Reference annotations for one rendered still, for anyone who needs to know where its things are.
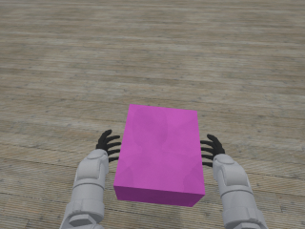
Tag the carton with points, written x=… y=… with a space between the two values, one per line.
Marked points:
x=160 y=157

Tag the right robot forearm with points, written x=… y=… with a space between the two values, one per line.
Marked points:
x=239 y=207

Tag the left robot hand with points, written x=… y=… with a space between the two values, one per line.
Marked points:
x=102 y=144

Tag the left robot forearm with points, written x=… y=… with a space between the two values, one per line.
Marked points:
x=86 y=206

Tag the right robot hand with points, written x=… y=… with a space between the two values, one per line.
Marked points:
x=215 y=150

